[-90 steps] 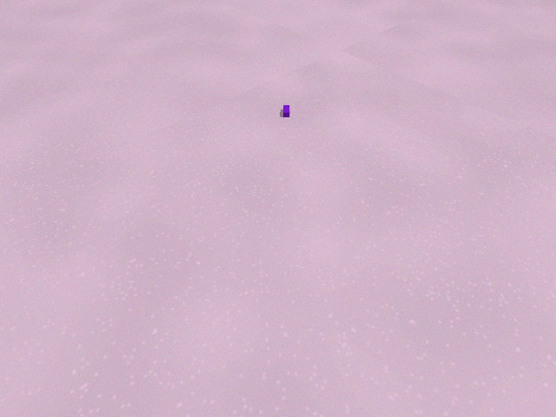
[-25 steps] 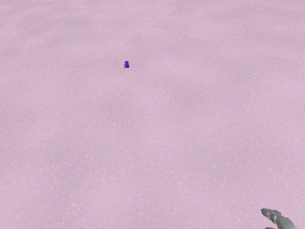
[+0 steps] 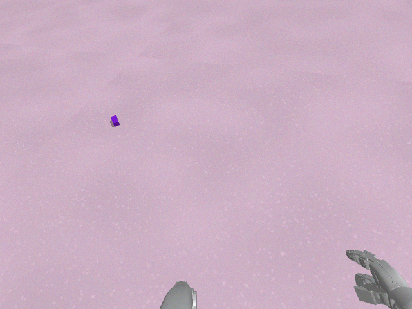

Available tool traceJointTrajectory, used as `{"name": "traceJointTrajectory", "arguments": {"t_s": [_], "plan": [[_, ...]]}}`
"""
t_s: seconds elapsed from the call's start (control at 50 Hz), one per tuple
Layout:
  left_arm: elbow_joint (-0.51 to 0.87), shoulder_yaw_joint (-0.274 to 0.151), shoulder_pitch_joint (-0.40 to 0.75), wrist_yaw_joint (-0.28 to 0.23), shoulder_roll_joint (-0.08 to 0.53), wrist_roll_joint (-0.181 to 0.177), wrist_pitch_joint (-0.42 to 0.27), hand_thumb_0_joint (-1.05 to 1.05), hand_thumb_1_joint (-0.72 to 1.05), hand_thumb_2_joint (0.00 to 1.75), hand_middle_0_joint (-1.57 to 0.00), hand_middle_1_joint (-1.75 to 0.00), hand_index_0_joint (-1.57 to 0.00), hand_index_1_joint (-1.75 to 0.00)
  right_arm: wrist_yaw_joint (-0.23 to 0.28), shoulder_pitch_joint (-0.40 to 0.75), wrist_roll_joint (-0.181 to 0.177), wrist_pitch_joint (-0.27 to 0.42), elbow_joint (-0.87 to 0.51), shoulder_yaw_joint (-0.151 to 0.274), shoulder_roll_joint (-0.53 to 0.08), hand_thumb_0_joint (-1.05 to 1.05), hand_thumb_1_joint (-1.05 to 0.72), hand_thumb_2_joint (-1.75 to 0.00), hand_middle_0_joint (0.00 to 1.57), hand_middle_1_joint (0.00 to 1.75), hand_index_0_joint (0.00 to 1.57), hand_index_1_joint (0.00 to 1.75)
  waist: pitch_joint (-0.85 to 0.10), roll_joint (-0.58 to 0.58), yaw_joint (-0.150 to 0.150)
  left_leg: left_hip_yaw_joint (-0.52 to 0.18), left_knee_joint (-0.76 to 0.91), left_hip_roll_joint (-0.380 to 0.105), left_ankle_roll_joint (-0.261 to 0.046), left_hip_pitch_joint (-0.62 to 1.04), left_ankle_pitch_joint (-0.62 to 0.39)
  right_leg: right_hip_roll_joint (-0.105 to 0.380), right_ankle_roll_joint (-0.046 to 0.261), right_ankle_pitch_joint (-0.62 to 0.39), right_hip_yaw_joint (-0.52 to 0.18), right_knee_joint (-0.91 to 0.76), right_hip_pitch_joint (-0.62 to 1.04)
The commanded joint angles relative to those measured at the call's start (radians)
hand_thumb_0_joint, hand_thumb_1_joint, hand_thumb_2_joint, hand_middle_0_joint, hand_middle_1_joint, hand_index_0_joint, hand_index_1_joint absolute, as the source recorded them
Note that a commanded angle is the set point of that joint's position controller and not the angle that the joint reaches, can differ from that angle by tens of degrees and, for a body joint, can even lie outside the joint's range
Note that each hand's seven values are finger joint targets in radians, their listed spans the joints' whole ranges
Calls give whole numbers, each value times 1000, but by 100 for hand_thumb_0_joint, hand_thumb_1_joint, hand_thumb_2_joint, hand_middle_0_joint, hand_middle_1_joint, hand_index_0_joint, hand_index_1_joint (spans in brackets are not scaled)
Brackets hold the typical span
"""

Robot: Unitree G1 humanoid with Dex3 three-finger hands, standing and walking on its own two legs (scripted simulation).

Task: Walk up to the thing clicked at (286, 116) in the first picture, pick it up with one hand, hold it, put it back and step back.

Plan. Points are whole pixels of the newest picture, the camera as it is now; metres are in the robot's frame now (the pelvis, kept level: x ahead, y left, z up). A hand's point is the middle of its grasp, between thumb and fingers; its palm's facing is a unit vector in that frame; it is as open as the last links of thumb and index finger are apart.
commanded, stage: walk up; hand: left
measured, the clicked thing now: (115, 120) +1.56 +0.86 -0.74
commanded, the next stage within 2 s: none
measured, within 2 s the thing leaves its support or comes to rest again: neither
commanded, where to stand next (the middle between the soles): +1.14 +1.06 m, yaw -62 degrees
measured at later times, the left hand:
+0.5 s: hand (85, 180) +0.49 +0.42 -0.10, palm faces -0.34 -0.76 -0.55, open 7.4 cm
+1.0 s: hand (69, 141) +0.73 +0.59 -0.15, palm faces -0.42 -0.70 -0.58, open 7.4 cm
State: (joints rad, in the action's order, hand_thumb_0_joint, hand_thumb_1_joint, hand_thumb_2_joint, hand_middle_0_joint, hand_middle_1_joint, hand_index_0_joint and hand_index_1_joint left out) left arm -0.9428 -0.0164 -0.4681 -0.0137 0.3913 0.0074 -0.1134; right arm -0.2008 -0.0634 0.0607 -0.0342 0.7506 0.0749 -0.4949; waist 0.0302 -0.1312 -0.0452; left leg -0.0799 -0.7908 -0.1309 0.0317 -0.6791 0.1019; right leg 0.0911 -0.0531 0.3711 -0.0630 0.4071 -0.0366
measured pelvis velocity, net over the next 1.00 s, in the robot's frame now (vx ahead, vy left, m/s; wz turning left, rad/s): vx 0.53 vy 0.31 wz -0.49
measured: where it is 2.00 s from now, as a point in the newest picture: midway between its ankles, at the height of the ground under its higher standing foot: (126, 193)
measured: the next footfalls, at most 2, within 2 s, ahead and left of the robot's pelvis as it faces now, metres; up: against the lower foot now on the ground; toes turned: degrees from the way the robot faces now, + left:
left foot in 0.08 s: +0.24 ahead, +0.19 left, +0.00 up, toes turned -1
right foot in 0.52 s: +0.40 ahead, +0.03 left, +0.00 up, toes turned -27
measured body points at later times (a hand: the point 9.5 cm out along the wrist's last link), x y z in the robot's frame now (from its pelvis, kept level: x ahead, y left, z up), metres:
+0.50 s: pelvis +0.28 +0.16 -0.01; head +0.28 +0.12 +0.44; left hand +0.51 +0.45 -0.06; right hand +0.18 -0.16 -0.13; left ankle +0.20 +0.19 -0.72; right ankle +0.36 +0.04 -0.72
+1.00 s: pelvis +0.53 +0.31 -0.02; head +0.57 +0.30 +0.43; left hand +0.75 +0.62 -0.12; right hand +0.49 -0.02 -0.11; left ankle +0.61 +0.42 -0.73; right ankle +0.46 +0.17 -0.66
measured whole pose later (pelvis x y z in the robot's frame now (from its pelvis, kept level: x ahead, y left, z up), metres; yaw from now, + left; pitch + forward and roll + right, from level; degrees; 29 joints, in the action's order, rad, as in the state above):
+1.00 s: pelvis +0.53 +0.31 -0.02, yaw -28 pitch +1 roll -1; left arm -0.96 -0.07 -0.30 -0.11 0.51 0.00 -0.05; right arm -0.09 -0.19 0.07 -0.04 0.72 0.08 -0.40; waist 0.07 -0.01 0.03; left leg 0.05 -0.82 -0.09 0.02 -0.44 0.40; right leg 0.06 0.05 0.46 -0.03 1.18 -0.59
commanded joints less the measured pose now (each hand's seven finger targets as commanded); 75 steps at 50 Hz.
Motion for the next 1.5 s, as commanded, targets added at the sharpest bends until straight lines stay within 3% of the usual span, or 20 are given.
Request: {"name": "traceJointTrajectory", "arguments": {"t_s": [0.0,0.04,0.06,0.08,0.18,0.4,0.48,0.5,0.52,0.54,0.64,0.82,0.86,1.04,1.12,1.14,1.18,1.3,1.42,1.48], "plan": [[126,-125,194,-46,413,5,-17,0,90,90,-20,-30,-20,-30,18,-11,-15,29,-94,85,-161,0,-90,-90,20,30,20,30,-30,262,145,94,81,44,-12,446,43,141,186,-276,-23,-46,-323],[151,-98,186,-50,326,12,-3,0,90,90,-20,-30,-20,-30,53,-380,-7,37,1,142,-249,0,-90,-90,20,30,20,30,-210,8,315,29,186,72,-61,873,210,57,119,-319,37,585,-486],[164,-52,154,-54,193,14,2,0,90,90,-20,-30,-20,-30,83,-476,-2,46,4,161,-311,0,-90,-90,20,30,20,30,-223,-292,338,-268,322,-138,-41,939,461,-66,105,228,32,892,-700],[165,-43,51,-69,205,-17,2,0,90,90,-20,-30,-20,-30,105,-264,-39,56,-36,164,-391,0,-90,-90,20,30,20,30,-198,-383,183,-680,644,-252,-88,816,626,-153,153,219,-12,1051,-814],[22,-102,21,-35,356,-36,40,0,90,90,-20,-30,-20,-30,111,-62,-24,63,-98,109,-172,0,-90,-90,20,30,20,30,-100,-86,77,-147,518,-108,-112,486,446,49,95,-100,31,760,-593],[132,-101,274,-7,289,-28,76,0,90,90,-20,-30,-20,-30,101,-158,0,42,-135,105,-150,0,-90,-90,20,30,20,30,46,116,141,95,586,-79,-49,466,230,16,83,-214,202,356,-480],[35,-149,-169,-46,345,-31,76,0,90,90,-20,-30,-20,-30,130,-82,-2,45,-197,108,-153,0,-90,-90,20,30,20,30,-165,231,-110,291,-139,61,117,231,-518,-73,147,-220,266,72,217],[23,-174,-238,-75,385,-26,76,0,90,90,-20,-30,-20,-30,140,-110,5,45,-207,86,-109,0,-90,-90,20,30,20,30,-164,397,-142,199,-443,134,123,-88,261,146,242,-159,-56,68,399],[120,-170,-46,-99,443,-26,79,0,90,90,-20,-30,-20,-30,129,-246,-10,35,-190,95,-141,0,-90,-90,20,30,20,30,-258,306,-46,3,-722,111,153,-203,562,448,433,44,-601,-29,339],[158,-162,61,-120,456,-41,71,0,90,90,-20,-30,-20,-30,139,-193,-8,21,-188,118,-218,0,-90,-90,20,30,20,30,-199,178,-15,-141,-879,54,136,-242,514,519,519,207,-749,-122,176],[160,-130,196,-105,376,4,21,0,90,90,-20,-30,-20,-30,96,-212,-6,-23,-113,78,-151,0,-90,-90,20,30,20,30,2,151,115,-49,-448,-10,15,47,196,165,246,-74,-85,-62,-314],[145,-137,244,-96,404,32,26,0,90,90,-20,-30,-20,-30,82,-287,2,-16,-69,117,-159,0,-90,-90,20,30,20,30,-90,166,225,142,69,81,-42,567,221,71,176,-21,49,291,-634],[161,-88,204,-105,217,13,35,0,90,90,-20,-30,-20,-30,109,-343,21,13,-67,141,-294,0,-90,-90,20,30,20,30,-44,-303,242,-367,467,-205,-124,633,274,-171,107,263,127,803,-905],[33,-90,49,-93,256,-20,30,0,90,90,-20,-30,-20,-30,151,-92,22,15,-146,78,-152,0,-90,-90,20,30,20,30,-55,-122,104,-30,238,-160,-304,463,-354,-10,95,25,153,515,-532],[12,-155,-239,-118,344,5,30,0,90,90,-20,-30,-20,-30,132,5,3,-1,-225,67,-105,0,-90,-90,20,30,20,30,-139,113,-90,139,-167,4,-133,70,-215,-15,147,-244,70,161,64],[47,-175,-246,-129,414,25,29,0,90,90,-20,-30,-20,-30,130,-84,-1,-4,-233,51,-54,0,-90,-90,20,30,20,30,-171,315,-69,108,-353,97,-67,-162,389,217,239,-244,-299,87,211],[157,-162,-61,-135,426,2,34,0,90,90,-20,-30,-20,-30,150,-138,3,-42,-199,90,-160,0,-90,-90,20,30,20,30,-153,174,6,-59,-622,75,-26,-132,469,420,381,31,-627,-71,-39],[221,-157,115,-110,390,34,25,0,90,90,-20,-30,-20,-30,106,-190,17,-50,-129,101,-164,0,-90,-90,20,30,20,30,-25,253,90,-21,-445,24,-31,57,307,163,264,104,-174,38,-428],[225,-180,96,-100,457,45,22,0,90,90,-20,-30,-20,-30,91,-160,11,-42,-153,111,-166,0,-90,-90,20,30,20,30,-54,309,56,73,-182,49,-54,179,399,168,282,38,-197,122,-474],[228,-131,157,-102,344,29,36,0,90,90,-20,-30,-20,-30,113,-369,32,-14,-95,138,-198,0,-90,-90,20,30,20,30,-103,59,201,21,204,82,-81,467,385,-17,159,-27,1,564,-668]]}}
